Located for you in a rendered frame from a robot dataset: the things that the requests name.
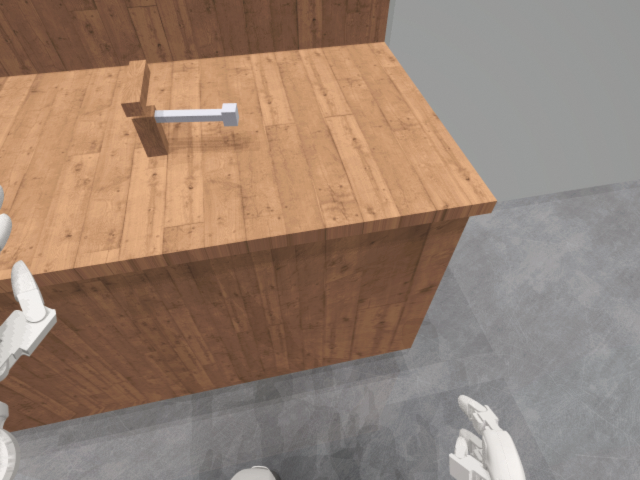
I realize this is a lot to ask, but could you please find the counter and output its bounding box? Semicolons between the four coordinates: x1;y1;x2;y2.
0;0;497;432

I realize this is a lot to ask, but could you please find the tap lever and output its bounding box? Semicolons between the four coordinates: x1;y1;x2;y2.
154;103;239;126

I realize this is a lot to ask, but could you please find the left robot shin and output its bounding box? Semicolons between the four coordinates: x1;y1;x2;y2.
252;466;275;478

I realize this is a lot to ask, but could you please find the left robot hand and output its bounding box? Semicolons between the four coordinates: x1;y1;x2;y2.
0;185;57;381

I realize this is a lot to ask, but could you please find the robot left forearm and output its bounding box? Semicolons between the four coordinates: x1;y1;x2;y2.
0;401;21;480

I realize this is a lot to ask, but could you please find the right robot hand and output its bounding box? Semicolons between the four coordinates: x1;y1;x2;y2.
449;395;526;480

